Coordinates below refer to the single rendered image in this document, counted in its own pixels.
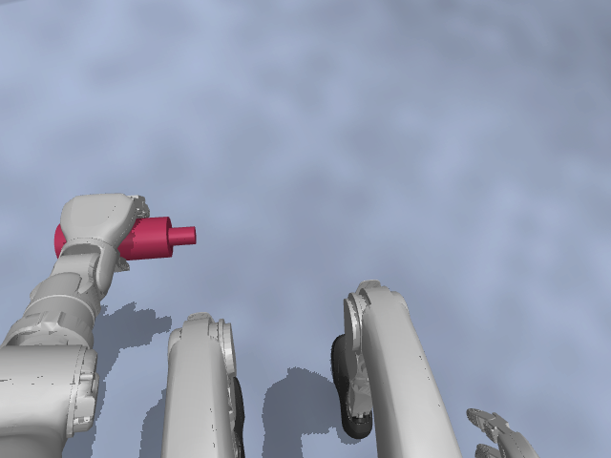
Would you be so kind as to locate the right robot foot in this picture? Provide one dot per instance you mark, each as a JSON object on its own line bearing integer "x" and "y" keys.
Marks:
{"x": 354, "y": 427}

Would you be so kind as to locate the left robot arm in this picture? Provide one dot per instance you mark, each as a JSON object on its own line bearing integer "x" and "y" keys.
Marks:
{"x": 48, "y": 379}

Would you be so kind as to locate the right robot hand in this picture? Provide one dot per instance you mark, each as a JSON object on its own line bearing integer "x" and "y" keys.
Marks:
{"x": 511, "y": 444}

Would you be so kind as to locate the bottle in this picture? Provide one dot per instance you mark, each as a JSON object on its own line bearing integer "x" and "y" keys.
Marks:
{"x": 150, "y": 238}

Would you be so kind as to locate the left robot hand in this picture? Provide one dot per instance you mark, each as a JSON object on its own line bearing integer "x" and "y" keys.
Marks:
{"x": 107, "y": 217}

